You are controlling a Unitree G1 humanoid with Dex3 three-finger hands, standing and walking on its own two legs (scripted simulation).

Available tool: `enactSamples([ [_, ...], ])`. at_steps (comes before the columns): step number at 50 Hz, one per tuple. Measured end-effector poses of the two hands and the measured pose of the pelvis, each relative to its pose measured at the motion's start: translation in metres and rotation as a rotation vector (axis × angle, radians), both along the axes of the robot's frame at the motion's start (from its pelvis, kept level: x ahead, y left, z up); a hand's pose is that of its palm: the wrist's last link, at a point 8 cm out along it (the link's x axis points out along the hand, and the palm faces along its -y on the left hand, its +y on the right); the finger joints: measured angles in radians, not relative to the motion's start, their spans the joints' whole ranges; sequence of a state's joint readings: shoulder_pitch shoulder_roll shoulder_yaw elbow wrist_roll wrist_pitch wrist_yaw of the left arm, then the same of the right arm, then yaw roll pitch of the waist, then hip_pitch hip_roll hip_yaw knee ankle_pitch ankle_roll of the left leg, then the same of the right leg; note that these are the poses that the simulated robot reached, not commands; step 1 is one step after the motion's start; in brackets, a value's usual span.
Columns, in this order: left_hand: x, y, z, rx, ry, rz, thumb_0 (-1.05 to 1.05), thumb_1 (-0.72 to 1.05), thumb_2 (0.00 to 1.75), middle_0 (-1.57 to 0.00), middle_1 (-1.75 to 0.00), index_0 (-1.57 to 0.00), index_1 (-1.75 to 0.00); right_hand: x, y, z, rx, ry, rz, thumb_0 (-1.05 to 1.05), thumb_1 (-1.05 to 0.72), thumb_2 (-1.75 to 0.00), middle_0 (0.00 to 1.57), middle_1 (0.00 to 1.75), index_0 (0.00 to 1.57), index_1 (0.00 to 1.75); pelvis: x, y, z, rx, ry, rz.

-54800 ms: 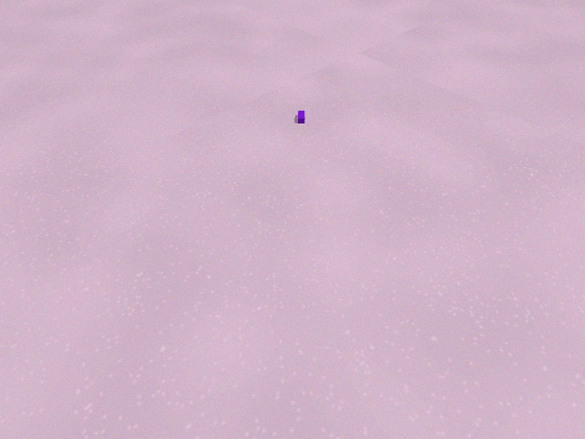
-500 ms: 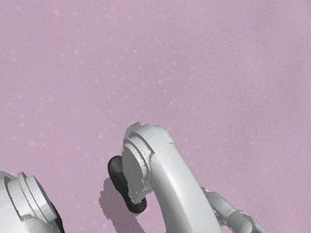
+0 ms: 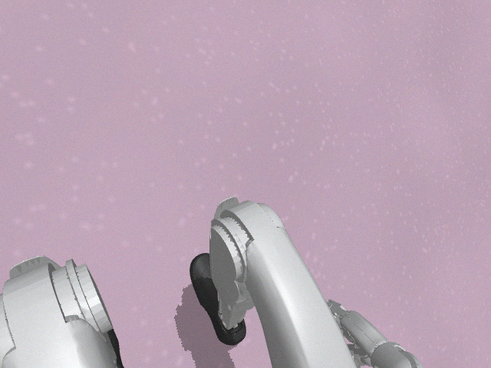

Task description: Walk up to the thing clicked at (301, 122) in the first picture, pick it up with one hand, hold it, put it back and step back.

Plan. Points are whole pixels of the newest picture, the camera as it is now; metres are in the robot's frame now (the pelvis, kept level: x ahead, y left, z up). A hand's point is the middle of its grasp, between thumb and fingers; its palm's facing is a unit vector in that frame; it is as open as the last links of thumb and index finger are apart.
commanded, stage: settle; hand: left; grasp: from above
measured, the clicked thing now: out of the picture +0.48 +0.42 -0.24
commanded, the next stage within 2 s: lift in 0.40 s
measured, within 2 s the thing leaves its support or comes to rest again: rests again in 1.98 s
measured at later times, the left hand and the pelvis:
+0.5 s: hand out of the picture +0.46 +0.40 -0.13, palm faces -0.43 -0.10 -0.90, open 6.9 cm; pelvis -0.01 +0.00 +0.01, yaw +4 degrees
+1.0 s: hand out of the picture +0.42 +0.40 -0.03, palm faces -0.45 -0.14 -0.88, open 7.0 cm; pelvis -0.01 -0.01 +0.07, yaw +7 degrees
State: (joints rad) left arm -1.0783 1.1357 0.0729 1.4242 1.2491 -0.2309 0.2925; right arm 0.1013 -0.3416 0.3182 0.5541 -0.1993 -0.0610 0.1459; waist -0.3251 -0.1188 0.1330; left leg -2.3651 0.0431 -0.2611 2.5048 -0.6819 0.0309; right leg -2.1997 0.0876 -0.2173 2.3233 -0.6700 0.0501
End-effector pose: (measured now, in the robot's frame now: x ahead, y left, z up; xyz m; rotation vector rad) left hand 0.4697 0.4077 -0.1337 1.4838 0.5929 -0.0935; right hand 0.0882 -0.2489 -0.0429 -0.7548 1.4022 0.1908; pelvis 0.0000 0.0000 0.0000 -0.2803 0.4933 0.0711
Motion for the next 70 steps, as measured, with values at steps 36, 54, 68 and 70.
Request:
enactSamples([
  [36,-0.009,-0.007,0.088,-0.002,0.016,-0.030,-0.01,0.49,0.00,-0.97,-0.13,-1.02,-0.09,-0.006,-0.012,-0.009,0.010,0.005,-0.165,0.00,-0.92,-0.90,0.20,0.30,0.20,0.29,-0.006,-0.007,0.023,0.057,0.078,0.048],
  [54,-0.051,-0.002,0.192,-0.056,0.027,-0.043,0.00,0.50,0.02,-0.91,-0.25,-0.96,-0.20,0.022,-0.008,0.040,0.030,-0.084,-0.221,0.00,-0.92,-0.90,0.20,0.30,0.20,0.29,-0.008,-0.005,0.088,0.091,0.119,0.085],
  [68,-0.082,-0.011,0.271,-0.061,0.046,-0.048,0.00,0.49,0.07,-0.86,-0.33,-0.92,-0.27,0.040,0.007,0.094,0.110,-0.191,-0.231,0.00,-0.92,-0.90,0.20,0.30,0.20,0.30,-0.008,-0.005,0.154,0.124,0.086,0.110],
  [70,-0.085,-0.014,0.280,-0.059,0.041,-0.055,0.00,0.50,0.08,-0.85,-0.34,-0.91,-0.29,0.040,0.006,0.101,0.113,-0.196,-0.234,0.00,-0.92,-0.90,0.20,0.30,0.20,0.30,-0.007,-0.005,0.161,0.128,0.081,0.112],
])
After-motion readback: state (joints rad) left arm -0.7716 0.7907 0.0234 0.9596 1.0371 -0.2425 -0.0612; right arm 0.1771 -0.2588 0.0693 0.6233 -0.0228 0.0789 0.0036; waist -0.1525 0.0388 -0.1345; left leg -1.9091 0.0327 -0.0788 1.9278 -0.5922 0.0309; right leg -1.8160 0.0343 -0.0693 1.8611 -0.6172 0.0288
